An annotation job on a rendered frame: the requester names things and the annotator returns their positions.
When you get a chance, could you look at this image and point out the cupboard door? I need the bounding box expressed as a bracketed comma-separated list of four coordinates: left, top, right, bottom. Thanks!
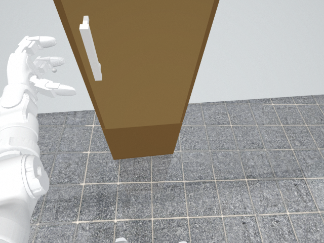
[61, 0, 214, 129]

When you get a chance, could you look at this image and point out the robot left forearm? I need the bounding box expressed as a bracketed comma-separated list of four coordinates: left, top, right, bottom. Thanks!
[0, 84, 40, 160]

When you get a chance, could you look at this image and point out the left robot upper arm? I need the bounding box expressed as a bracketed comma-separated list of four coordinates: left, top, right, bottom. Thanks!
[0, 154, 49, 243]

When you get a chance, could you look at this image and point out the robot left hand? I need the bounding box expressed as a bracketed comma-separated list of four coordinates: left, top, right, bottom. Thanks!
[7, 36, 76, 98]

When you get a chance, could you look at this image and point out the handle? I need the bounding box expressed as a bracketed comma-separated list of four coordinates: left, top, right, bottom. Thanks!
[79, 16, 102, 81]

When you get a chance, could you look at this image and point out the robot left shin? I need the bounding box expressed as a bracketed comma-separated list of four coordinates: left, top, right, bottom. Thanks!
[115, 237, 127, 242]

